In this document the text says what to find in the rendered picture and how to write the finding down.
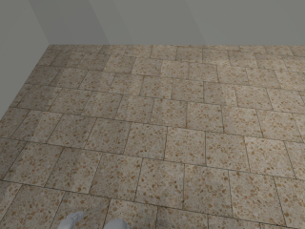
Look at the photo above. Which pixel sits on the left robot hand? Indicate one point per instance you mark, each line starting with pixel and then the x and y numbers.
pixel 71 219

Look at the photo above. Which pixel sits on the left robot thigh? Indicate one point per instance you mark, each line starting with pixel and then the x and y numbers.
pixel 117 224

